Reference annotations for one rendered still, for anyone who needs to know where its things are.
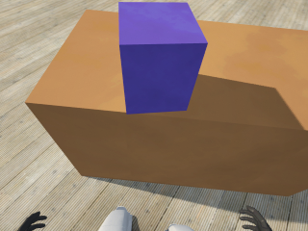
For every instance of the pedestal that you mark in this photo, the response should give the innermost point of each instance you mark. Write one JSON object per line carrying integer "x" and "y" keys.
{"x": 245, "y": 129}

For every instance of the robot right hand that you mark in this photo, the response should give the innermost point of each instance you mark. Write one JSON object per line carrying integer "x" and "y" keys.
{"x": 258, "y": 220}

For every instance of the robot left hand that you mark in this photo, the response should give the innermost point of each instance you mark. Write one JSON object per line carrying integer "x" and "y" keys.
{"x": 28, "y": 225}

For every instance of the carton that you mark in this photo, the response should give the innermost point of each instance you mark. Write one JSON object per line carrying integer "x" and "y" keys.
{"x": 161, "y": 50}

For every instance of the robot left shin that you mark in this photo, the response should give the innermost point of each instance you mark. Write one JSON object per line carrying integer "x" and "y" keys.
{"x": 121, "y": 208}

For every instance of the left robot thigh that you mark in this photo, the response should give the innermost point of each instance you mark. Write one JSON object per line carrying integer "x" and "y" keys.
{"x": 117, "y": 220}

